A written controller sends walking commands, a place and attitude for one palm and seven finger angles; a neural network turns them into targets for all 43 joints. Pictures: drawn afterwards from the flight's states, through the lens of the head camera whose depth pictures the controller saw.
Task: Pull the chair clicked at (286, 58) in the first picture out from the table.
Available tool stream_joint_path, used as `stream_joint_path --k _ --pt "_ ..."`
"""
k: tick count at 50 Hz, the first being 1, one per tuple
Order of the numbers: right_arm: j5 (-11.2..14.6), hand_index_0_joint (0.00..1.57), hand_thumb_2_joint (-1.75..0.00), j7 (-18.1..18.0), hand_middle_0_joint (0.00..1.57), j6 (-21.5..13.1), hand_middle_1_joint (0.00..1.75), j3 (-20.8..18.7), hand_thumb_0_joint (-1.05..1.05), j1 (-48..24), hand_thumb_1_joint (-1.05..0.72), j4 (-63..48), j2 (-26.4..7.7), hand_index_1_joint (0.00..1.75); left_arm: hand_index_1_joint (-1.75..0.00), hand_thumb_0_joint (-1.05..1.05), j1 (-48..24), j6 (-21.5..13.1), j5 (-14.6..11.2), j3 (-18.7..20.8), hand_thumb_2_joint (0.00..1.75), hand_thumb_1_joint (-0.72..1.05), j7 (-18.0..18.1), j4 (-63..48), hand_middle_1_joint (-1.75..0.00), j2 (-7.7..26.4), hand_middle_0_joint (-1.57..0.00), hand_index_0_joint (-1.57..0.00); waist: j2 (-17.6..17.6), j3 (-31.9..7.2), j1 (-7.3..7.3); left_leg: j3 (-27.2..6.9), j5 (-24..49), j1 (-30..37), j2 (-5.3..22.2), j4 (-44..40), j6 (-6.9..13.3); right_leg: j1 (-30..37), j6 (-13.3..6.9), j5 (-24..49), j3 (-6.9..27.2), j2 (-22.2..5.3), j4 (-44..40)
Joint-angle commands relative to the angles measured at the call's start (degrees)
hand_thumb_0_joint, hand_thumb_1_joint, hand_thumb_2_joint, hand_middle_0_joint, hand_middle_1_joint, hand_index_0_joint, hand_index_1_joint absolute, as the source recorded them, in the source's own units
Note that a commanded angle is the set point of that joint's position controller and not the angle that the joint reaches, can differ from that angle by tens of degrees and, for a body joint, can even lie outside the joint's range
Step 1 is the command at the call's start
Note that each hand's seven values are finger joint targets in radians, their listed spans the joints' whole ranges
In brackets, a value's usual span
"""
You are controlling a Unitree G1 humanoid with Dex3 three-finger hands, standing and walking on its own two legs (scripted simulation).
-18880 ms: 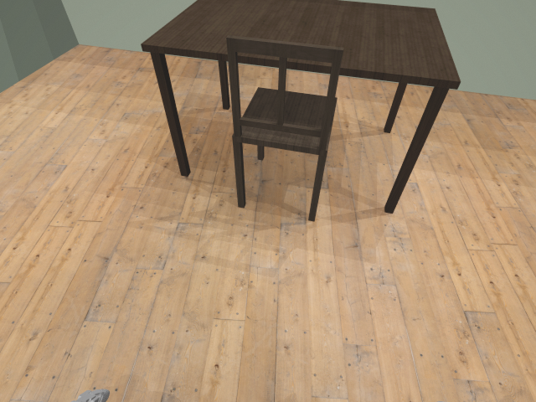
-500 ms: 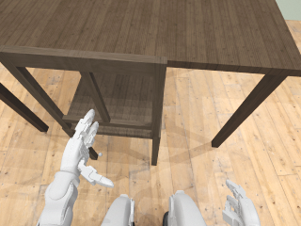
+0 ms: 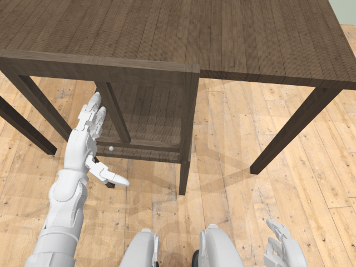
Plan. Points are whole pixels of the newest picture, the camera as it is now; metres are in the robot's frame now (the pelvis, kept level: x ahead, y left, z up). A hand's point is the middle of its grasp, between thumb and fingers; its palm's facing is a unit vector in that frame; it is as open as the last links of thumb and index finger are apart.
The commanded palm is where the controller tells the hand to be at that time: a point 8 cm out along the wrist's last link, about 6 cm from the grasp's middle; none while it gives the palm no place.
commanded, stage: push the fingers through the gap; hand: left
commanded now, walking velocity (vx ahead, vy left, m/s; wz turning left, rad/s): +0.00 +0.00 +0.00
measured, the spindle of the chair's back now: (116, 116) +0.46 +0.17 +0.01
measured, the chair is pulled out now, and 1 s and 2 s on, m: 0.00 0.00 0.00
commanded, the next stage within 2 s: hook a spindle and tug to test in 1.24 s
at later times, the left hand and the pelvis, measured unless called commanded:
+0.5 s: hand (120, 141) +0.38 +0.14 +0.03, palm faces -0.09 -0.99 -0.06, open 17.0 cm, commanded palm +0.37 +0.20 +0.04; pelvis +0.00 +0.01 +0.01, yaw +0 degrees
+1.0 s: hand (123, 121) +0.43 +0.14 +0.03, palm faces -0.07 -1.00 -0.06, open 16.9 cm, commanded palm +0.40 +0.20 +0.03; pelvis -0.01 +0.01 +0.00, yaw -1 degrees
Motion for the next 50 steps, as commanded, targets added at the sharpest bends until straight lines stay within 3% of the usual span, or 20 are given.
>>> stream_joint_path --k 1,3,6,7,9,10,14,17,19,20,23,25,28,32,35,38,39,42,45,50 --pt "1.84 0.20 -0.90 -1.07 0.20 -0.35 0.30 -3.02 0.00 2.60 -0.90 -8.73 -8.94 0.30 -0.08 0.00 -7.72 6.49 -2.05 0.30 0.30 -0.50 -3.93 -3.55 -0.08 4.71 -0.06 -0.06 -2.76 -17.44 -1.54 -0.04 12.62 5.74 -1.55 -11.84 0.98 22.36 2.17 11.11 6.10 0.46 -14.63" --pt "1.46 0.20 -0.90 -2.13 0.20 -0.93 0.30 -3.19 0.00 2.06 -0.90 -8.42 -8.37 0.30 -0.08 0.00 -18.08 3.89 -3.78 4.78 0.30 -0.50 -2.72 -11.42 -0.08 8.59 -0.06 -0.06 -2.27 -22.56 -1.47 -0.42 15.34 7.73 -1.40 -11.18 1.05 24.31 2.36 13.74 6.67 0.36 -13.97" --pt "0.11 0.20 -0.90 -2.16 0.20 -3.16 0.30 -3.19 0.00 2.62 -0.90 -6.77 -7.47 0.30 -0.08 0.00 -23.72 -3.91 -3.58 4.90 0.30 -0.50 0.59 -19.32 -0.08 9.10 -0.06 -0.06 1.84 -27.32 -1.49 -1.45 21.35 12.99 -1.19 -10.64 0.59 22.87 2.11 19.14 5.14 1.23 -10.81" --pt "-0.30 0.20 -0.90 -1.82 0.20 -3.52 0.30 -3.18 0.00 2.96 -0.90 -5.85 -7.31 0.30 -0.08 0.00 -21.35 -5.88 -3.18 4.77 0.30 -0.50 1.43 -18.04 -0.08 8.52 -0.06 -0.06 2.94 -27.45 -0.79 -1.84 23.02 14.42 -1.19 -10.78 0.20 21.75 1.84 19.83 4.72 1.46 -10.11" --pt "-0.63 0.20 -0.90 -1.14 0.20 -3.48 0.30 -3.25 0.00 2.58 -0.90 -4.38 -7.44 0.30 -0.08 0.00 -18.87 -7.77 -1.53 1.66 0.30 -0.50 2.07 -12.26 -0.08 5.35 -0.06 -0.06 2.40 -23.71 -1.87 -2.38 21.72 13.35 -0.87 -10.46 -0.08 17.52 1.77 17.47 3.66 1.41 -9.28" --pt "-0.69 0.20 -0.90 -0.78 0.20 -3.23 0.30 -3.29 0.00 2.54 -0.90 -3.93 -7.58 0.30 -0.08 0.00 -18.11 -7.31 -0.56 -0.20 0.30 -0.50 1.84 -8.14 -0.08 3.54 -0.06 -0.06 1.55 -21.41 -2.46 -2.20 18.96 11.60 -0.91 -10.37 0.01 16.14 1.86 15.17 3.54 1.28 -9.54" --pt "0.14 0.20 -0.90 -0.31 0.20 -0.57 0.30 -3.47 0.00 3.64 -0.90 -5.05 -8.70 0.30 -0.08 0.00 -13.89 -0.84 1.62 0.52 0.30 -0.50 0.48 4.67 -0.08 4.21 -0.06 -0.06 -0.89 -16.96 -1.81 -1.09 13.46 7.16 -1.17 -12.22 0.14 16.25 1.70 11.03 3.81 0.89 -11.61" --pt "0.62 0.20 -0.90 -0.61 0.20 0.59 0.30 -3.52 0.00 4.15 -0.90 -6.47 -8.64 0.30 -0.08 0.00 -19.32 1.76 1.15 1.49 0.30 -0.50 0.17 2.03 -0.08 5.40 -0.06 -0.06 0.33 -20.32 -1.46 -0.86 15.32 8.86 -1.27 -12.80 0.32 18.56 1.70 13.10 4.18 0.78 -12.18" --pt "0.43 0.20 -0.90 -0.99 0.20 0.30 0.30 -3.54 0.00 4.17 -0.90 -6.63 -8.11 0.30 -0.08 0.00 -26.96 -0.62 -0.14 3.16 0.30 -0.50 1.08 -5.51 -0.08 7.32 -0.06 -0.06 1.61 -25.24 -1.62 -1.05 18.15 11.65 -1.25 -12.39 0.29 20.78 1.78 16.12 4.57 0.79 -11.75" --pt "0.20 0.20 -0.90 -0.93 0.20 -0.09 0.30 -3.67 0.00 4.47 -0.90 -6.23 -7.77 0.30 -0.08 0.00 -27.18 -1.74 0.07 1.97 0.30 -0.50 1.45 -6.61 -0.08 6.03 -0.06 -0.06 1.98 -27.20 -1.95 -1.16 19.75 13.36 -1.24 -12.07 0.23 21.18 1.87 17.56 4.45 0.97 -11.39" --pt "-0.28 0.20 -0.90 -0.98 0.20 -1.02 0.30 -3.55 0.00 4.49 -0.90 -4.56 -7.75 0.30 -0.08 0.00 -30.75 -5.63 -0.44 1.52 0.30 -0.50 2.66 -7.75 -0.08 5.76 -0.06 -0.06 2.02 -26.64 -3.11 -2.00 19.81 14.03 -0.99 -11.35 0.08 18.92 1.95 16.97 4.16 1.32 -10.80" --pt "-0.45 0.20 -0.90 -0.96 0.20 -1.14 0.30 -3.48 0.00 4.26 -0.90 -3.29 -8.00 0.30 -0.08 0.00 -31.08 -6.76 0.05 2.29 0.30 -0.50 3.27 -3.30 -0.08 6.29 -0.06 -0.06 0.74 -23.50 -3.60 -1.96 16.63 11.30 -1.04 -11.12 0.22 17.40 2.00 14.25 4.33 1.30 -11.07" --pt "-0.62 0.20 -0.90 -0.90 0.20 -0.76 0.30 -3.33 0.00 4.67 -0.90 -2.92 -8.19 0.30 -0.08 0.00 -31.55 -6.36 1.74 4.20 0.30 -0.50 3.50 2.65 -0.08 8.56 -0.06 -0.06 -0.20 -22.34 -3.35 -1.12 14.21 7.68 -1.39 -11.06 0.50 18.46 1.96 12.63 5.05 1.04 -11.43" --pt "-0.47 0.20 -0.90 -0.61 0.20 -0.19 0.30 -3.35 0.00 5.24 -0.90 -3.14 -8.19 0.30 -0.08 0.00 -33.04 -4.61 2.03 2.57 0.30 -0.50 2.25 6.91 -0.08 6.50 -0.06 -0.06 2.94 -23.05 -3.47 -0.83 15.10 9.25 -1.51 -11.49 0.32 17.78 1.69 13.57 4.80 0.92 -11.69" --pt "-0.31 0.20 -0.90 -0.78 0.20 0.47 0.30 -3.23 0.00 6.05 -0.90 -3.26 -8.49 0.30 -0.08 0.00 -34.40 -3.55 1.06 5.71 0.30 -0.50 1.56 9.47 -0.08 9.81 -0.06 -0.06 -0.66 -23.78 -3.46 -0.45 14.83 6.73 -1.56 -11.22 0.63 20.92 1.98 14.27 5.77 0.86 -12.36" --pt "-0.41 0.20 -0.90 -0.74 0.20 0.15 0.30 -3.17 0.00 6.52 -0.90 -3.28 -8.19 0.30 -0.08 0.00 -37.56 -4.75 0.52 6.71 0.30 -0.50 1.45 7.59 -0.08 10.74 -0.06 -0.06 1.88 -26.87 -3.00 -0.30 16.66 8.07 -1.69 -10.97 0.57 21.85 1.89 16.41 6.01 0.97 -11.76" --pt "-0.41 0.20 -0.90 -0.68 0.20 0.09 0.30 -3.21 0.00 6.77 -0.90 -3.09 -8.24 0.30 -0.08 0.00 -37.65 -5.09 0.50 6.44 0.30 -0.50 1.44 8.39 -0.08 10.27 -0.06 -0.06 0.41 -26.66 -3.38 -0.53 16.67 8.20 -1.52 -10.96 0.57 21.36 1.95 16.39 5.65 1.09 -11.61" --pt "-0.69 0.20 -0.90 -0.44 0.20 -0.14 0.30 -3.27 0.00 7.39 -0.90 -2.46 -8.37 0.30 -0.08 0.00 -40.30 -6.58 0.78 6.34 0.30 -0.50 1.88 8.06 -0.08 10.50 -0.06 -0.06 2.57 -27.20 -3.58 -0.77 17.96 9.58 -1.48 -10.93 0.36 20.05 1.81 17.30 5.30 1.23 -11.00" --pt "-0.68 0.20 -0.90 -0.06 0.20 0.36 0.30 -3.35 0.00 7.74 -0.90 -2.04 -8.72 0.30 -0.08 0.00 -37.21 -5.86 1.20 6.28 0.30 -0.50 1.83 14.03 -0.08 9.56 -0.06 -0.06 -0.31 -23.58 -3.89 -0.54 15.71 6.75 -1.52 -10.95 0.50 19.34 1.88 15.33 5.23 1.21 -11.62" --pt "-0.59 0.20 -0.90 0.16 0.20 1.08 0.30 -3.46 0.00 8.27 -0.90 -2.89 -8.74 0.30 -0.08 0.00 -35.75 -4.91 1.30 7.75 0.30 -0.50 1.45 14.91 -0.08 10.61 -0.06 -0.06 -0.82 -25.01 -2.92 0.22 16.41 6.11 -1.74 -11.22 0.65 21.81 1.85 16.75 5.69 1.09 -12.00"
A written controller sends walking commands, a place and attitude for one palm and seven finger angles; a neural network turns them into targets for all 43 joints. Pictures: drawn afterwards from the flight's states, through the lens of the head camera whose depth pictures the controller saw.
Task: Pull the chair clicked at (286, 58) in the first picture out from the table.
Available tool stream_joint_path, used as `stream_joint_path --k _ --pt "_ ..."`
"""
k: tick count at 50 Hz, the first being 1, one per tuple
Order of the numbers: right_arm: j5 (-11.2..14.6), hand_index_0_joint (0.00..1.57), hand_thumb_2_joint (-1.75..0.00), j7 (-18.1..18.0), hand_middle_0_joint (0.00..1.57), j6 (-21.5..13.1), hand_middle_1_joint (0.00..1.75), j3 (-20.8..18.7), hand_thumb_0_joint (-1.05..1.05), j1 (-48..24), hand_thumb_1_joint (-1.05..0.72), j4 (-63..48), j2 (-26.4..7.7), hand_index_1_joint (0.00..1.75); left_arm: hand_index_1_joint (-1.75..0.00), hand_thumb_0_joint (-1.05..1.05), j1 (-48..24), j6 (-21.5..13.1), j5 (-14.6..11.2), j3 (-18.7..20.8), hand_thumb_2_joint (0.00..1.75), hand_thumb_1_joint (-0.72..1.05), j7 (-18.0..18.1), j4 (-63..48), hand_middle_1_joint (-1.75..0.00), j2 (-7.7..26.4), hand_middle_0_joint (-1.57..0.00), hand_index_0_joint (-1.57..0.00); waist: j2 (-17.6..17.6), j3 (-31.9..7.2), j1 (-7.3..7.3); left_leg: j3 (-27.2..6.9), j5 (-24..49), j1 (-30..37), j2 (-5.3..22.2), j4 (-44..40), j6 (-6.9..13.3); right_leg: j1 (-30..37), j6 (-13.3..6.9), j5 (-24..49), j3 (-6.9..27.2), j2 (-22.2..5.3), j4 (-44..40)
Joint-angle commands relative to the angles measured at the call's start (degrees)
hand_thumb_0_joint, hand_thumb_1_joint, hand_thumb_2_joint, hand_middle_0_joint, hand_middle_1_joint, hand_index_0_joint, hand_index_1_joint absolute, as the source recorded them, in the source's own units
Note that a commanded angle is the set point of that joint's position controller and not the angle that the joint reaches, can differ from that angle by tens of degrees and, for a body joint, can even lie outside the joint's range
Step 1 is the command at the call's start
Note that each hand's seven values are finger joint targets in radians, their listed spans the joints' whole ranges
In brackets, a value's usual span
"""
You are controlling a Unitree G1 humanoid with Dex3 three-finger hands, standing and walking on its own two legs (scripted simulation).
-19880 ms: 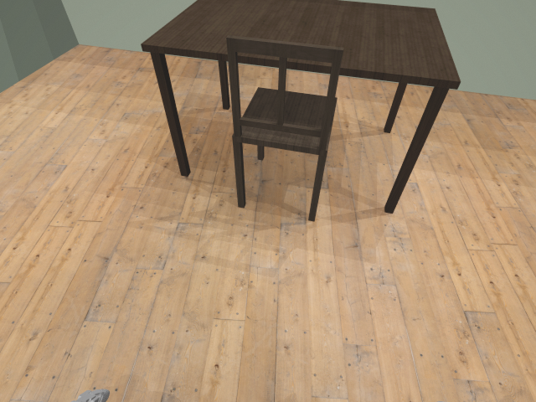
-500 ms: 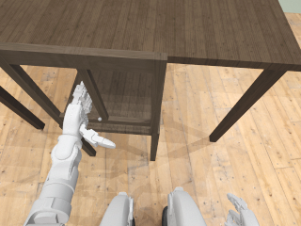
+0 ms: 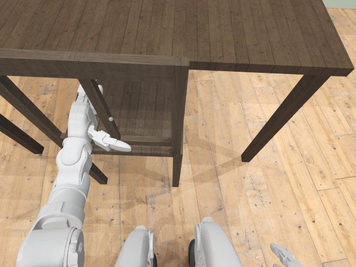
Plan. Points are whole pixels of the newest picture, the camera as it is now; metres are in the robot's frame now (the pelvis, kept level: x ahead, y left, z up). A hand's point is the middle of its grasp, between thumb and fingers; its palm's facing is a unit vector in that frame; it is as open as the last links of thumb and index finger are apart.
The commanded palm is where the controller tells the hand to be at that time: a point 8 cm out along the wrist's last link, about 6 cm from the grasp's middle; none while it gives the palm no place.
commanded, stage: push the fingers through the gap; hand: left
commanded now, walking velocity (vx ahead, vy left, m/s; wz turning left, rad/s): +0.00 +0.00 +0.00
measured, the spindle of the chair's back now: (104, 113) +0.46 +0.16 +0.01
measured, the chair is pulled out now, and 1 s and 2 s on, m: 0.00 0.00 0.03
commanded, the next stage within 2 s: hook a spindle and tug to test in 0.24 s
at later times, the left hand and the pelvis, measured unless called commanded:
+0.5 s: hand (110, 120) +0.44 +0.14 +0.02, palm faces -0.06 -1.00 -0.04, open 16.7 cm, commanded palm +0.41 +0.20 +0.03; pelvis +0.00 +0.01 +0.00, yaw +0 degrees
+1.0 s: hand (112, 119) +0.44 +0.14 +0.02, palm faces -0.04 -1.00 -0.05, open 9.7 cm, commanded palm +0.41 +0.19 +0.03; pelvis +0.01 +0.01 +0.00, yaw +0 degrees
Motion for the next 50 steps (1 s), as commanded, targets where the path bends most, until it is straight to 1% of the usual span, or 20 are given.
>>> stream_joint_path --k 1,7,10,11,14,17,18,22,29,31,32,35,36,38,39,41,42,44,47,50 --pt "0.25 0.20 -0.90 -0.22 0.20 -1.38 0.30 -3.14 0.00 4.39 -0.90 -5.68 -8.79 0.30 -0.08 0.00 -15.23 -2.76 -0.89 3.66 0.30 -0.50 0.14 -9.08 -0.08 10.70 -0.06 -0.06 -1.74 -24.91 0.05 -0.96 14.45 7.15 -1.79 -9.05 0.16 23.97 1.23 14.46 4.58 0.94 -10.05" --pt "0.16 0.20 -0.90 -0.29 0.20 -2.03 0.30 -3.36 0.00 4.29 -0.90 -5.43 -8.47 0.30 -0.08 0.00 -20.82 -5.91 -1.30 2.09 0.30 -0.50 0.29 -16.52 -0.08 10.16 -0.06 -0.06 2.42 -29.08 -0.34 -1.68 15.66 12.11 -1.52 -9.12 -0.14 22.48 1.18 14.73 4.20 1.23 -9.42" --pt "0.11 0.20 -0.90 -0.26 0.20 -2.13 0.30 -3.34 0.00 4.18 -0.90 -4.41 -8.55 0.30 -0.08 0.00 -21.86 -5.89 -0.91 -0.02 0.30 -0.50 0.37 -13.38 -0.08 7.87 -0.06 -0.06 1.72 -25.79 -1.84 -2.22 13.64 11.44 -1.33 -9.18 -0.22 19.74 1.31 12.31 3.54 1.25 -9.57" --pt "0.03 0.20 -0.90 -0.31 0.20 -2.09 0.30 -3.31 0.00 4.56 -0.90 -4.24 -8.83 0.30 -0.08 0.00 -20.83 -5.60 -0.69 1.44 0.30 -0.50 0.52 -11.66 -0.08 9.35 -0.06 -0.06 1.13 -24.80 -1.36 -2.27 13.44 10.56 -1.41 -9.22 -0.14 19.74 1.12 11.91 3.58 1.34 -9.59" --pt "0.09 0.20 -0.90 -0.29 0.20 -1.47 0.30 -3.10 0.00 4.34 -0.90 -4.39 -8.92 0.30 -0.08 0.00 -20.12 -4.05 0.18 1.29 0.30 -0.50 0.49 -7.11 -0.08 9.12 -0.06 -0.06 0.77 -22.74 -1.35 -2.14 11.53 8.76 -1.50 -9.46 -0.13 18.76 1.12 9.99 3.40 1.03 -9.74" --pt "0.01 0.20 -0.90 -0.19 0.20 -1.31 0.30 -3.24 0.00 4.57 -0.90 -5.22 -9.14 0.30 -0.08 0.00 -20.76 -3.96 0.10 2.46 0.30 -0.50 0.52 -9.11 -0.08 10.36 -0.06 -0.06 2.31 -26.81 -0.30 -2.34 15.16 11.58 -1.52 -9.42 -0.40 19.59 0.85 13.10 3.12 1.06 -8.73" --pt "-0.04 0.20 -0.90 -0.02 0.20 -1.26 0.30 -3.24 0.00 4.31 -0.90 -5.58 -8.92 0.30 -0.13 0.00 -19.65 -3.91 -0.27 2.32 0.30 -0.50 0.57 -9.77 -0.13 9.54 -0.08 -0.08 3.71 -28.37 0.15 -2.13 16.05 12.47 -1.57 -9.33 -0.58 19.97 0.85 13.81 3.14 1.08 -8.63" --pt "-0.10 0.20 -0.90 0.08 0.20 -1.28 0.30 -3.16 0.00 4.56 -0.90 -5.44 -8.86 0.30 -0.35 0.00 -20.87 -4.64 -0.68 2.30 0.30 -0.50 0.69 -11.11 -0.35 9.77 -0.15 -0.15 0.66 -28.43 -0.78 -2.41 17.00 11.33 -1.40 -8.85 -0.37 21.19 1.09 15.53 3.16 1.29 -8.30" --pt "-0.11 0.20 -0.90 0.11 0.20 -0.97 0.30 -3.37 0.00 4.65 -0.90 -4.90 -8.93 0.30 -0.74 0.00 -21.20 -4.73 -0.15 1.92 0.30 -0.50 1.01 -10.61 -0.74 9.48 -0.27 -0.27 1.00 -26.35 -1.26 -2.32 15.64 10.96 -1.30 -8.82 -0.40 19.89 1.14 14.16 3.22 1.26 -8.74" --pt "-0.09 0.20 -0.90 0.10 0.20 -1.03 0.30 -3.41 0.00 4.94 -0.90 -5.30 -9.10 0.30 -0.85 0.00 -20.17 -4.64 -0.03 2.14 0.30 -0.50 0.85 -11.54 -0.85 10.03 -0.31 -0.31 1.99 -28.17 -0.61 -2.59 17.28 12.61 -1.24 -9.07 -0.63 20.04 0.83 15.23 2.93 1.39 -8.28" --pt "-0.07 0.20 -0.90 0.20 0.20 -1.00 0.30 -3.32 0.00 4.63 -0.90 -5.23 -8.72 0.30 -0.90 0.00 -20.78 -4.60 -0.19 0.59 0.30 -0.50 0.76 -12.07 -0.90 8.11 -0.32 -0.32 3.44 -28.10 -0.87 -2.44 17.60 13.17 -1.35 -9.13 -0.74 19.79 0.92 15.43 2.93 1.24 -8.46" --pt "0.02 0.20 -0.90 0.22 0.20 -0.76 0.30 -3.31 0.00 4.53 -0.90 -4.98 -8.86 0.30 -1.07 0.00 -19.19 -4.00 -0.55 1.05 0.37 -0.33 0.82 -10.25 -1.07 8.12 -0.38 -0.38 1.03 -25.69 -1.07 -2.58 16.52 11.91 -1.19 -9.22 -0.62 19.45 1.00 14.47 2.76 1.37 -8.87" --pt "-0.07 0.20 -0.90 0.14 0.20 -0.88 0.30 -3.29 0.00 4.71 -0.90 -5.09 -9.04 0.30 -1.12 0.00 -20.08 -4.18 -0.57 1.83 0.40 -0.28 0.96 -11.18 -1.12 9.26 -0.39 -0.39 1.80 -26.23 -0.88 -2.60 16.90 11.86 -1.32 -9.24 -0.61 19.80 0.87 14.79 2.79 1.39 -8.58" --pt "-0.05 0.20 -0.90 0.22 0.20 -0.89 0.30 -3.37 0.00 4.52 -0.90 -5.34 -8.61 0.30 -1.23 0.00 -20.12 -4.26 -0.32 0.57 0.44 -0.16 1.19 -12.18 -1.23 7.56 -0.43 -0.43 2.57 -27.74 -0.84 -2.54 17.43 13.15 -1.27 -9.27 -0.75 19.70 0.98 15.06 2.74 1.34 -8.52" --pt "0.01 0.20 -0.90 0.21 0.20 -0.84 0.30 -3.42 0.00 4.69 -0.90 -5.02 -8.70 0.30 -1.29 0.00 -19.71 -4.16 -0.24 0.43 0.47 -0.11 1.36 -11.22 -1.29 7.31 -0.45 -0.45 1.36 -26.50 -1.11 -2.88 17.53 13.35 -1.09 -9.46 -0.82 18.97 0.96 14.90 2.42 1.42 -8.66" --pt "-0.12 0.20 -0.90 0.24 0.20 -0.91 0.30 -3.50 0.00 4.81 -0.90 -5.24 -8.92 0.30 -1.40 0.00 -19.14 -4.47 -0.18 1.23 0.52 0.00 1.68 -12.42 -1.40 8.38 -0.48 -0.48 2.13 -27.67 -0.48 -2.99 18.64 13.81 -1.15 -9.40 -0.94 19.44 0.76 15.62 2.43 1.52 -8.15" --pt "-0.12 0.20 -0.90 0.30 0.20 -0.91 0.30 -3.47 0.00 4.62 -0.90 -5.22 -8.68 0.30 -1.45 0.00 -19.65 -4.62 -0.06 0.29 0.54 0.06 1.85 -13.08 -1.45 7.30 -0.50 -0.50 2.96 -28.05 -0.65 -2.92 19.21 14.72 -1.06 -9.50 -1.09 18.96 0.87 15.87 2.33 1.37 -8.21" --pt "-0.12 0.20 -0.90 0.44 0.20 -0.93 0.30 -3.62 0.00 4.68 -0.90 -4.96 -8.50 0.30 -1.45 0.00 -21.00 -4.87 0.15 -1.83 0.59 0.17 2.12 -14.17 -1.45 4.95 -0.50 -0.50 3.46 -27.73 -1.37 -3.30 20.27 16.05 -0.88 -9.54 -1.32 17.91 0.88 16.23 1.98 1.33 -8.14" --pt "-0.16 0.20 -0.90 0.55 0.20 -0.83 0.30 -3.83 0.00 4.80 -0.90 -4.85 -8.73 0.30 -1.45 0.00 -19.45 -4.77 0.44 -1.46 0.66 0.34 2.37 -13.56 -1.45 5.56 -0.50 -0.50 1.78 -28.22 -1.31 -3.09 19.79 15.39 -0.88 -9.25 -1.17 18.66 1.00 16.28 2.24 1.42 -8.33" --pt "-0.05 0.20 -0.90 0.65 0.20 -0.75 0.30 -3.77 0.00 4.54 -0.90 -4.70 -8.49 0.30 -1.45 0.00 -20.48 -4.83 0.79 -2.99 0.73 0.51 2.23 -12.63 -1.45 4.21 -0.50 -0.50 1.57 -25.79 -1.90 -2.82 17.69 14.03 -1.07 -9.38 -0.88 18.61 0.95 15.36 2.42 1.35 -8.93"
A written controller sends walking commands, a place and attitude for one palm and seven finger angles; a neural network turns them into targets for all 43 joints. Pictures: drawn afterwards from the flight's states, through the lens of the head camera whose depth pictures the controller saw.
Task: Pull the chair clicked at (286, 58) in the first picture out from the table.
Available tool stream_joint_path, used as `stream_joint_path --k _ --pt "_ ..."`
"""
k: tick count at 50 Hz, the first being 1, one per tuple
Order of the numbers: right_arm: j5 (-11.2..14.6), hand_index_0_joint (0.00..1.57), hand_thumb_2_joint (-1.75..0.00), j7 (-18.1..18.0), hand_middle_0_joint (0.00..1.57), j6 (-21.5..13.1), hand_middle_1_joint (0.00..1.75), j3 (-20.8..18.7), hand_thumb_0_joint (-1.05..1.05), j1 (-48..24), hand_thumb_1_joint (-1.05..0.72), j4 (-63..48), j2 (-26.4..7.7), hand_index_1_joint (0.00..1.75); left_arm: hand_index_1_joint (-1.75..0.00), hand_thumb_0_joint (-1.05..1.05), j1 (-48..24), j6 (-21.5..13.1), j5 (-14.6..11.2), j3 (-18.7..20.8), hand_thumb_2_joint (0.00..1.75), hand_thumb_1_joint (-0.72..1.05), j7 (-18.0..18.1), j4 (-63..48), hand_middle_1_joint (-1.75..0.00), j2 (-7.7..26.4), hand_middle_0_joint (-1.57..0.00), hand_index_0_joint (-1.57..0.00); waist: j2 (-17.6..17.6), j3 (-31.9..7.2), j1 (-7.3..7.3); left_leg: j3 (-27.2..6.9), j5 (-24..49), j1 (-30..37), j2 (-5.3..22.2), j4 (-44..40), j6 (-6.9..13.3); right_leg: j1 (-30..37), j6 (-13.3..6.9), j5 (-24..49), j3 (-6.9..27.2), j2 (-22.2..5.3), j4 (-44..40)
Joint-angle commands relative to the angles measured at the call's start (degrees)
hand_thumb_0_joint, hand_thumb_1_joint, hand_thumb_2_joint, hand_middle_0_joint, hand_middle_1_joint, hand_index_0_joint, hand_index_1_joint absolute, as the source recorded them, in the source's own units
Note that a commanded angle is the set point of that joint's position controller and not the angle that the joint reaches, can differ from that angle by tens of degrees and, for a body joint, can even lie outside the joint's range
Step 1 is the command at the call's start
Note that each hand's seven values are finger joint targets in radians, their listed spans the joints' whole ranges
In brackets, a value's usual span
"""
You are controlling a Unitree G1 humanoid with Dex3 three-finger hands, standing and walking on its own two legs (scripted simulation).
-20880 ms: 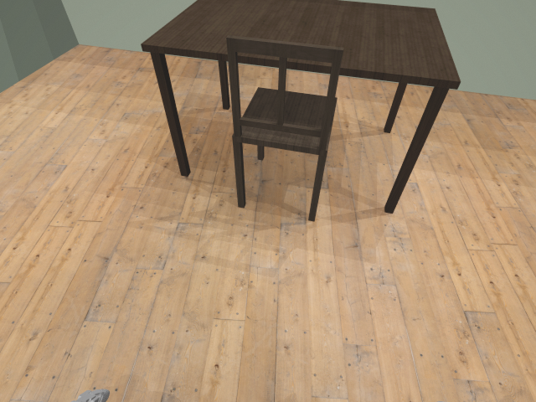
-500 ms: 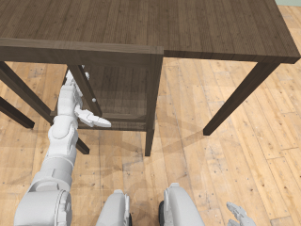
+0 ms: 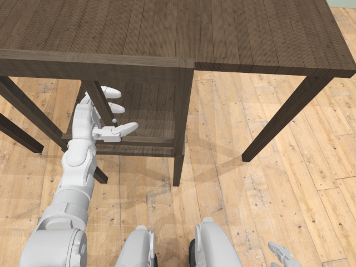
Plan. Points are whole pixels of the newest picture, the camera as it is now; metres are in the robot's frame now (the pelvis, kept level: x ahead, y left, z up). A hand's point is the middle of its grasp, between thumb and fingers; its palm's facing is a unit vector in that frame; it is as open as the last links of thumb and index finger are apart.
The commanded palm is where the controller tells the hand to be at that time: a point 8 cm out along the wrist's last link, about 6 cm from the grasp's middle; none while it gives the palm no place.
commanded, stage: hook a spindle and tug to test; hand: left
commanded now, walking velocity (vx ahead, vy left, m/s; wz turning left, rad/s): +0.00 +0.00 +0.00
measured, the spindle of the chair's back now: (106, 114) +0.46 +0.16 +0.01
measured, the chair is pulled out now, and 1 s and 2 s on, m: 0.00 0.03 0.13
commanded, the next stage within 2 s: step backward, pulling the chair out in 0.84 s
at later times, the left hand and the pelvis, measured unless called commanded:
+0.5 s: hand (114, 121) +0.43 +0.13 +0.02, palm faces -0.04 -1.00 -0.04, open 5.2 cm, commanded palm +0.39 +0.18 +0.03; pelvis +0.01 +0.00 +0.01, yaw +0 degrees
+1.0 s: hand (114, 134) +0.40 +0.13 +0.02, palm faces -0.06 -0.99 -0.11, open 5.4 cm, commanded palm +0.38 +0.19 +0.03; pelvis +0.02 +0.00 +0.02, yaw +0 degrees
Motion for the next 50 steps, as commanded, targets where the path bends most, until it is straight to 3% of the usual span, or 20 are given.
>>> stream_joint_path --k 1,3,7,17,21,23,24,28,30,32,33,34,37,39,43,46,47,48,49,50 --pt "0.08 0.20 -0.90 -0.42 0.20 -1.61 0.30 -3.52 0.00 5.36 -0.90 -4.30 -9.29 0.30 -1.45 0.00 -21.17 -5.48 0.45 -0.44 0.76 0.56 -0.64 -13.37 -1.45 6.77 -0.50 -0.50 1.33 -27.17 -1.65 -2.92 18.86 14.40 -0.88 -9.11 -1.24 18.66 0.32 16.14 2.30 1.42 -7.83" --pt "0.24 0.20 -0.90 -0.18 0.20 -1.68 0.30 -3.55 0.00 5.09 -0.90 -4.37 -8.91 0.30 -1.45 0.00 -19.86 -5.60 0.35 -1.50 0.80 0.68 -0.89 -13.57 -1.45 5.38 -0.50 -0.50 2.79 -27.95 -1.28 -2.62 19.21 15.42 -0.99 -9.18 -1.36 18.86 0.35 16.46 2.42 1.34 -8.17" --pt "0.24 0.20 -0.90 -0.28 0.20 -1.75 0.30 -3.49 0.00 5.12 -0.90 -4.50 -8.87 0.30 -1.45 0.00 -18.45 -5.72 -0.28 -0.24 0.90 0.90 -1.32 -14.48 -1.45 6.67 -0.50 -0.50 1.52 -29.24 -0.62 -2.19 20.58 14.30 -1.18 -9.01 -1.10 21.91 0.36 19.02 2.89 1.26 -8.06" --pt "0.57 0.20 -0.90 0.15 0.20 -1.52 0.30 -3.54 0.00 4.41 -0.90 -5.32 -8.60 0.30 -1.45 0.00 -12.04 -4.94 -0.81 -1.59 0.90 0.90 -2.09 -16.47 -1.45 5.22 -0.50 -0.50 1.27 -28.65 -0.02 -1.73 22.76 14.59 -1.04 -9.02 -1.03 23.18 0.42 21.40 2.97 1.22 -8.20" --pt "0.67 0.20 -0.90 0.24 0.20 -1.48 0.30 -3.64 0.00 4.17 -0.90 -6.16 -8.58 0.30 -1.45 0.00 -6.93 -4.92 -0.99 -0.23 0.90 0.90 -2.50 -19.13 -1.45 6.80 -0.50 -0.50 1.20 -29.78 1.42 -1.29 24.62 14.10 -1.14 -9.21 -0.95 26.36 0.22 24.18 3.34 1.24 -7.95" --pt "0.71 0.20 -0.90 0.36 0.20 -1.30 0.30 -3.62 0.00 3.87 -0.90 -6.38 -8.33 0.30 -1.45 0.00 -4.44 -4.75 -1.31 -0.85 0.90 0.90 -2.56 -20.36 -1.45 5.77 -0.50 -0.50 1.13 -29.20 1.70 -1.48 26.68 15.21 -0.83 -9.44 -1.16 25.92 0.29 25.02 3.01 1.19 -7.83" --pt "0.82 0.20 -0.90 0.48 0.20 -1.26 0.30 -3.64 0.00 3.67 -0.90 -6.68 -8.17 0.30 -1.45 0.00 -3.53 -4.58 -1.32 -2.30 0.90 0.90 -2.70 -21.33 -1.45 4.35 -0.50 -0.50 2.04 -28.97 1.49 -1.42 27.49 16.08 -0.72 -9.36 -1.23 25.24 0.35 25.20 2.94 1.23 -7.88" --pt "0.81 0.20 -0.90 0.45 0.20 -1.02 0.30 -3.74 0.00 3.68 -0.90 -6.75 -8.21 0.30 -1.45 0.00 -1.22 -4.13 -1.38 -0.87 0.90 0.90 -2.29 -22.75 -1.45 5.79 -0.50 -0.50 0.58 -28.02 1.79 -1.38 28.15 15.28 -0.64 -9.37 -1.19 26.29 0.46 26.29 3.02 1.24 -7.83" --pt "0.89 0.20 -0.90 0.46 0.20 -0.95 0.30 -3.72 0.00 3.24 -0.90 -7.17 -8.01 0.30 -1.45 0.00 0.99 -4.02 -1.37 -1.79 0.90 0.90 -2.40 -23.62 -1.45 4.71 -0.50 -0.50 0.15 -27.38 1.78 -1.20 28.24 15.01 -0.62 -9.39 -1.12 26.44 0.48 26.66 3.00 1.18 -7.93" --pt "0.84 0.20 -0.90 0.46 0.20 -1.20 0.30 -3.95 0.00 3.37 -0.90 -7.29 -7.77 0.30 -1.45 0.00 1.71 -4.24 -1.44 -2.81 0.90 0.90 -2.39 -27.05 -1.45 3.72 -0.50 -0.50 2.80 -29.50 2.09 -1.63 33.12 18.68 -0.24 -9.25 -1.55 25.41 0.53 28.01 2.66 1.08 -7.44" --pt "0.88 0.20 -0.90 0.55 0.20 -1.13 0.30 -4.08 0.00 3.46 -0.90 -7.46 -7.75 0.30 -1.45 0.00 5.09 -4.16 -1.67 -2.14 0.90 0.90 -2.28 -27.46 -1.45 4.03 -0.50 -0.50 2.34 -29.58 2.88 -1.82 35.47 19.63 0.00 -9.39 -1.86 25.69 0.49 28.64 2.47 1.16 -7.37" --pt "0.96 0.20 -0.90 0.68 0.20 -1.05 0.30 -3.97 0.00 3.14 -0.90 -7.74 -7.60 0.30 -1.45 0.00 7.26 -3.78 -1.83 -3.46 0.90 0.90 -2.47 -27.62 -1.45 2.54 -0.50 -0.50 2.12 -28.71 2.70 -1.73 36.38 19.75 0.08 -9.34 -1.77 25.57 0.59 29.06 2.36 1.14 -7.62" --pt "0.94 0.20 -0.90 0.60 0.20 -1.04 0.30 -4.02 0.00 3.14 -0.90 -7.74 -7.61 0.30 -1.45 0.00 7.47 -3.50 -1.96 -2.47 0.90 0.90 -2.33 -29.97 -1.45 3.87 -0.50 -0.50 0.90 -28.55 2.71 -1.74 35.53 18.69 0.02 -9.31 -1.63 26.57 0.68 29.55 2.58 1.11 -7.53" --pt "0.95 0.20 -0.90 0.65 0.20 -1.10 0.30 -3.91 0.00 2.47 -0.90 -8.16 -7.25 0.30 -1.45 0.00 9.06 -3.49 -1.82 -3.85 0.90 0.90 -2.33 -31.12 -1.45 2.55 -0.50 -0.50 1.58 -27.91 2.63 -1.65 35.17 18.68 -0.04 -9.44 -1.65 26.63 0.69 29.34 2.52 1.03 -7.61" --pt "0.78 0.20 -0.90 0.24 0.20 -1.21 0.30 -3.92 0.00 2.09 -0.90 -7.66 -7.43 0.30 -1.45 0.00 8.53 -3.69 -1.77 -2.12 0.90 0.90 -1.85 -30.59 -1.45 3.91 -0.50 -0.50 -0.27 -26.30 2.17 -1.68 32.44 16.88 -0.13 -8.88 -1.49 25.88 0.73 28.37 2.58 1.14 -7.26" --pt "0.70 0.20 -0.90 -0.04 0.20 -1.54 0.30 -3.93 0.00 1.84 -0.90 -7.94 -7.38 0.30 -1.45 0.00 8.18 -4.17 -1.62 -1.77 0.90 0.90 -1.73 -32.04 -1.45 4.54 -0.50 -0.50 0.94 -27.52 2.65 -1.59 33.36 16.93 -0.32 -8.56 -1.42 26.62 0.58 29.31 2.95 1.03 -6.76" --pt "0.74 0.20 -0.90 0.04 0.20 -1.77 0.30 -3.67 0.00 1.46 -0.90 -7.78 -6.71 0.30 -1.45 0.00 5.16 -4.14 -1.64 -5.66 0.90 0.90 -1.87 -33.14 -1.45 0.67 -0.50 -0.50 2.45 -27.30 1.49 -1.61 32.91 18.37 -0.28 -8.55 -1.57 24.86 0.81 28.27 2.67 0.90 -7.10" --pt "2.89 0.20 -0.90 -2.77 0.20 3.58 0.30 -4.23 0.00 3.08 -0.90 -11.77 -8.86 0.30 -1.45 0.00 -7.62 2.89 4.74 4.62 0.90 0.90 5.73 -40.55 -1.45 22.98 -0.50 -0.50 2.69 -37.37 3.35 1.09 26.69 34.63 0.18 -18.49 -0.48 44.11 -0.02 28.21 10.47 -2.84 -18.68" --pt "3.18 0.20 -0.90 -4.57 0.20 5.12 0.30 -3.69 0.00 3.56 -0.90 -13.55 -7.14 0.30 -1.45 0.00 -6.47 7.48 4.64 -0.28 0.90 0.90 8.55 -40.38 -1.45 15.71 -0.50 -0.50 4.83 -32.07 1.63 1.57 25.29 35.47 -0.80 -21.13 0.07 45.01 0.02 32.89 8.82 -3.05 -22.03" --pt "3.50 0.20 -0.90 -5.55 0.20 5.60 0.30 -3.49 0.00 3.91 -0.90 -13.66 -6.86 0.30 -1.45 0.00 -4.00 10.19 4.35 -3.18 0.90 0.90 9.82 -39.90 -1.45 11.69 -0.50 -0.50 3.01 -29.27 0.80 0.91 26.31 35.16 -0.49 -22.33 0.06 44.31 0.31 35.95 7.81 -3.51 -22.31"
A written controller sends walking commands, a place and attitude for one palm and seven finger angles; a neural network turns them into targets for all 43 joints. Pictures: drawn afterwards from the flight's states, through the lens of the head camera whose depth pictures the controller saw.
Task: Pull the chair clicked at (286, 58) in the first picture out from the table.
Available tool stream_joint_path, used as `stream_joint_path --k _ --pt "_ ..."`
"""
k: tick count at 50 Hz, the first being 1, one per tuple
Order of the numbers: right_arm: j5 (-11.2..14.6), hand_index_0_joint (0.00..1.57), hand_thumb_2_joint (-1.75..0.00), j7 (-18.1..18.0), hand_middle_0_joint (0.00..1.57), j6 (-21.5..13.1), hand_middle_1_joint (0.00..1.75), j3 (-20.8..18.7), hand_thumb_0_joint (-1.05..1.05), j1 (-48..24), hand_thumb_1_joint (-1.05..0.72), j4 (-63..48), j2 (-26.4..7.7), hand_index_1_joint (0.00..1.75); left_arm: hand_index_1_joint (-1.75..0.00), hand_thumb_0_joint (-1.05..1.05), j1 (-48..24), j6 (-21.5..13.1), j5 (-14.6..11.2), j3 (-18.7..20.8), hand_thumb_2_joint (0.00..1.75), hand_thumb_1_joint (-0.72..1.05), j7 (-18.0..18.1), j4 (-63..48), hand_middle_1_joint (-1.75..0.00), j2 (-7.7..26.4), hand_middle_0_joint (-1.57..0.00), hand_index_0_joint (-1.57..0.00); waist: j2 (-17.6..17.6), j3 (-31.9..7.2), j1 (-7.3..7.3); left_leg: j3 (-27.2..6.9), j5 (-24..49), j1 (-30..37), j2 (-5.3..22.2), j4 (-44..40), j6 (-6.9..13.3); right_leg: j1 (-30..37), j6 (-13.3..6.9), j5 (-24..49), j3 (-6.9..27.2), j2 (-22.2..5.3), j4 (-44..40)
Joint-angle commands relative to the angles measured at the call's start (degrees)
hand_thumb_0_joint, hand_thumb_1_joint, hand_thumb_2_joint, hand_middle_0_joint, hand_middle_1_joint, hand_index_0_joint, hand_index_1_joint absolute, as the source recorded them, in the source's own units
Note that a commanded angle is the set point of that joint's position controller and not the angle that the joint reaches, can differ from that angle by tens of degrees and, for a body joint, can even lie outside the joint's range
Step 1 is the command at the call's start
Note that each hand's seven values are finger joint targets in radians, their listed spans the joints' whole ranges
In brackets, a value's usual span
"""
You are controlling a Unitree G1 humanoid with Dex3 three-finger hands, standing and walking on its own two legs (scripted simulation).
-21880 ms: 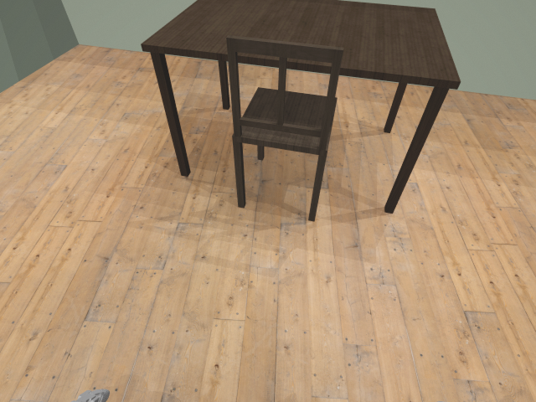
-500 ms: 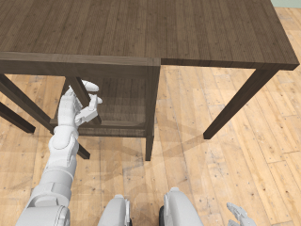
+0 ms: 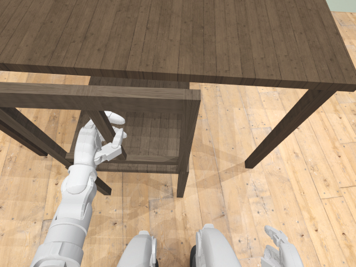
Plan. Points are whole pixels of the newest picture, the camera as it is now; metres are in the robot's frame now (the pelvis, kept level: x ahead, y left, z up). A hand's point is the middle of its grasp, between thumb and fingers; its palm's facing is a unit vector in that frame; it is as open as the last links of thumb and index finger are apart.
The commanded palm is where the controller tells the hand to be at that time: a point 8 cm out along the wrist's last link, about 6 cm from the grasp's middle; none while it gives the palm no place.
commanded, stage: step backward, pulling the chair out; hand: left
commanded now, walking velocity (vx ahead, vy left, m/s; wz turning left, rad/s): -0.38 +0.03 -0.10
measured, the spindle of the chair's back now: (110, 137) +0.40 +0.16 -0.01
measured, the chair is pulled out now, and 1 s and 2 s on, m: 0.03 0.13 0.16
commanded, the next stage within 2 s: none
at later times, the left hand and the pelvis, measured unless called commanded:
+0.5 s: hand (118, 158) +0.34 +0.13 +0.02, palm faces -0.05 -0.99 -0.12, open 5.2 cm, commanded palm +0.31 +0.18 +0.02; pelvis -0.01 +0.02 +0.08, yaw -5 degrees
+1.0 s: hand (128, 185) +0.28 +0.10 +0.02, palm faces +0.01 -0.99 -0.16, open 5.4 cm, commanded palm +0.26 +0.16 +0.03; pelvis -0.06 -0.01 +0.09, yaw -2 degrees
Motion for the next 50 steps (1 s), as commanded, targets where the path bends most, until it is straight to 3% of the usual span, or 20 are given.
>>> stream_joint_path --k 1,2,3,6,7,9,10,13,15,18,22,27,35,36,39,41,43,46,48,50 --pt "1.94 0.20 -0.90 -5.18 0.20 2.92 0.30 -2.84 0.00 5.94 -0.90 -10.06 -8.97 0.30 -1.45 0.00 -16.94 6.70 2.76 1.40 0.90 0.90 8.23 -17.19 -1.45 12.74 -0.50 -0.50 6.59 -30.82 -0.66 -0.42 29.96 25.92 0.48 -18.83 -0.59 34.73 0.63 37.50 6.73 -4.39 -18.64" --pt "1.92 0.20 -0.90 -5.44 0.20 4.33 0.30 -1.96 0.00 4.41 -0.90 -9.43 -8.74 0.30 -1.45 0.00 -11.76 9.16 3.41 -0.82 0.90 0.90 8.28 -9.18 -1.45 10.25 -0.50 -0.50 6.48 -22.16 -0.44 -2.85 22.11 21.80 1.73 -22.96 -1.03 30.42 0.91 26.43 5.98 -4.58 -20.39" --pt "2.62 0.20 -0.90 -6.04 0.20 5.38 0.30 -1.55 0.00 4.09 -0.90 -8.86 -8.68 0.30 -1.45 0.00 -10.58 10.65 3.11 -2.05 0.90 0.90 8.87 -5.91 -1.45 8.97 -0.50 -0.50 2.76 -18.43 -0.38 -2.99 19.98 20.75 2.26 -23.57 -0.10 31.12 1.42 25.23 6.19 -4.27 -21.28" --pt "2.20 0.20 -0.90 -7.35 0.20 6.97 0.30 -1.66 0.00 6.66 -0.90 -6.70 -9.24 0.30 -1.45 0.00 -14.36 12.05 3.82 -1.76 0.90 0.90 10.94 0.49 -1.45 9.40 -0.50 -0.50 -3.33 -21.07 -1.54 -1.52 29.10 24.96 2.28 -23.72 -0.67 37.53 1.92 43.92 6.78 -6.20 -23.70" --pt "2.10 0.20 -0.90 -7.54 0.20 7.45 0.30 -1.65 0.00 6.80 -0.90 -6.02 -9.22 0.30 -1.45 0.00 -14.90 12.16 3.75 -2.47 0.90 0.90 11.08 3.04 -1.45 8.50 -0.50 -0.50 -2.33 -21.76 -1.51 -1.38 33.41 26.76 2.90 -24.68 -1.11 38.96 2.03 49.74 7.14 -6.90 -24.22" --pt "2.09 0.20 -0.90 -7.80 0.20 8.23 0.30 -1.81 0.00 6.69 -0.90 -5.57 -9.29 0.30 -1.45 0.00 -15.90 11.86 3.69 -3.31 0.90 0.90 10.92 5.10 -1.45 7.95 -0.50 -0.50 1.53 -22.31 -1.23 -1.83 42.86 30.89 4.39 -26.39 -1.53 39.89 2.42 53.31 7.13 -6.88 -25.73" --pt "2.08 0.20 -0.90 -7.87 0.20 8.50 0.30 -1.89 0.00 6.40 -0.90 -5.37 -9.26 0.30 -1.45 0.00 -16.47 11.47 3.52 -3.41 0.90 0.90 10.78 5.60 -1.45 7.88 -0.50 -0.50 5.18 -22.23 -0.94 -2.23 47.47 33.22 5.35 -27.05 -1.61 38.95 2.57 51.77 6.82 -6.43 -26.58" --pt "1.84 0.20 -0.90 -7.46 0.20 9.14 0.30 -2.15 0.00 5.45 -0.90 -4.98 -9.06 0.30 -1.45 0.00 -14.47 11.01 3.17 -3.98 0.90 0.90 10.24 6.86 -1.45 6.95 -0.50 -0.50 11.23 -22.27 0.21 -3.89 57.54 39.25 8.04 -29.00 -1.56 37.33 2.64 42.05 5.88 -4.06 -28.68" --pt "1.58 0.20 -0.90 -7.04 0.20 9.45 0.30 -2.27 0.00 4.08 -0.90 -5.17 -8.92 0.30 -1.45 0.00 -12.99 10.65 2.80 -4.37 0.90 0.90 9.80 7.62 -1.45 6.14 -0.50 -0.50 12.11 -21.43 0.76 -4.89 57.09 40.66 9.24 -31.20 -1.34 36.91 2.57 33.64 4.86 -2.40 -29.94" --pt "1.54 0.20 -0.90 -6.75 0.20 9.86 0.30 -2.47 0.00 2.92 -0.90 -5.82 -9.07 0.30 -1.45 0.00 -9.25 10.37 2.09 -3.59 0.90 0.90 9.51 7.05 -1.45 6.62 -0.50 -0.50 12.64 -20.91 1.51 -5.12 58.70 42.19 10.13 -33.06 -1.28 38.50 2.34 32.53 4.91 -1.67 -31.36" --pt "1.48 0.20 -0.90 -6.74 0.20 10.20 0.30 -2.63 0.00 1.20 -0.90 -6.52 -9.40 0.30 -1.45 0.00 -5.95 10.61 1.51 -3.24 0.90 0.90 9.30 5.56 -1.45 6.79 -0.50 -0.50 10.82 -18.77 1.82 -4.47 52.13 40.94 10.75 -35.87 -1.38 40.26 2.12 30.88 4.95 -1.20 -32.45" --pt "1.49 0.20 -0.90 -7.71 0.20 9.86 0.30 -2.47 0.00 0.40 -0.90 -5.41 -9.74 0.30 -1.45 0.00 -11.09 9.96 1.34 -3.29 0.90 0.90 10.08 7.03 -1.45 7.30 -0.50 -0.50 8.32 -13.50 0.54 -4.19 37.12 36.30 10.62 -39.48 -0.90 40.35 2.39 27.69 4.95 -0.82 -33.60" --pt "1.89 0.20 -0.90 -8.22 0.20 7.54 0.30 -2.36 0.00 1.33 -0.90 -1.98 -9.17 0.30 -1.45 0.00 -17.74 7.72 1.39 -5.10 0.90 0.90 10.77 12.35 -1.45 5.81 -0.50 -0.50 6.55 -12.82 0.25 -3.08 28.75 36.31 9.77 -40.28 -0.47 40.68 2.61 24.87 5.64 -1.71 -34.82" --pt "1.92 0.20 -0.90 -8.37 0.20 7.35 0.30 -2.56 0.00 1.44 -0.90 -1.59 -9.43 0.30 -1.45 0.00 -18.53 7.52 1.37 -4.17 0.90 0.90 11.07 13.10 -1.45 6.96 -0.50 -0.50 4.70 -13.00 -0.02 -2.98 27.70 36.46 9.55 -39.99 -0.38 40.48 2.70 24.72 5.88 -1.81 -35.14" --pt "2.28 0.20 -0.90 -8.16 0.20 6.59 0.30 -2.29 0.00 1.29 -0.90 -1.08 -8.75 0.30 -1.45 0.00 -19.56 6.65 1.37 -5.06 0.90 0.90 11.35 14.33 -1.45 6.39 -0.50 -0.50 3.03 -13.45 0.13 -1.60 23.35 36.30 7.67 -38.16 -0.95 40.64 2.34 25.27 7.97 -4.10 -37.23" --pt "2.59 0.20 -0.90 -8.04 0.20 6.38 0.30 -2.50 0.00 1.66 -0.90 -0.81 -8.95 0.30 -1.45 0.00 -19.69 6.37 1.39 -3.83 0.90 0.90 12.14 15.88 -1.45 8.47 -0.50 -0.50 -0.53 -13.02 -0.10 0.02 17.39 36.50 4.95 -35.16 -1.44 39.46 1.69 21.61 11.62 -7.06 -41.69" --pt "2.96 0.20 -0.90 -7.50 0.20 6.27 0.30 -2.40 0.00 1.57 -0.90 -0.69 -8.53 0.30 -1.45 0.00 -19.98 6.36 1.60 -4.65 0.90 0.90 12.54 16.67 -1.45 8.21 -0.50 -0.50 -2.31 -13.13 0.01 0.90 12.47 36.58 2.29 -32.35 -2.05 40.51 0.64 20.20 16.01 -11.22 -46.20" --pt "3.26 0.20 -0.90 -6.85 0.20 6.53 0.30 -2.84 0.00 0.76 -0.90 -0.80 -9.31 0.30 -1.45 0.00 -19.84 7.14 2.00 -4.25 0.90 0.90 13.25 17.63 -1.45 9.10 -0.50 -0.50 -3.80 -13.94 0.48 -0.07 8.25 35.10 0.76 -28.38 -2.35 43.95 -0.13 20.52 19.36 -14.81 -50.05" --pt "3.34 0.20 -0.90 -6.64 0.20 6.74 0.30 -2.64 0.00 0.47 -0.90 -0.51 -9.44 0.30 -1.45 0.00 -19.32 7.91 2.26 -5.61 0.90 0.90 13.09 17.47 -1.45 7.23 -0.50 -0.50 -2.43 -14.94 0.84 -1.57 9.57 35.05 1.57 -29.70 -2.48 47.21 -1.43 26.50 17.68 -15.65 -48.43" --pt "3.25 0.20 -0.90 -6.91 0.20 6.83 0.30 -2.53 0.00 0.75 -0.90 -0.13 -9.58 0.30 -1.45 0.00 -19.61 8.52 2.23 -6.78 0.90 0.90 12.84 15.82 -1.45 5.96 -0.50 -0.50 -0.96 -17.53 0.25 -2.50 17.03 37.48 3.05 -35.24 -2.10 48.45 -0.18 31.44 12.91 -12.98 -44.75"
